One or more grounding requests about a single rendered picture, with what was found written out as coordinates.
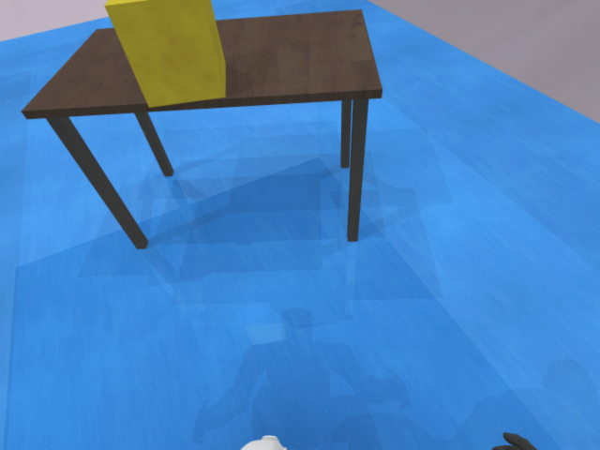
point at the table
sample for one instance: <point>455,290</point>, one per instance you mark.
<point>285,59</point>

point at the carton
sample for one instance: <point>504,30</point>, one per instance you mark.
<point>173,47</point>

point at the left robot shin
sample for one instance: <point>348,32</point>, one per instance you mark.
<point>271,438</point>

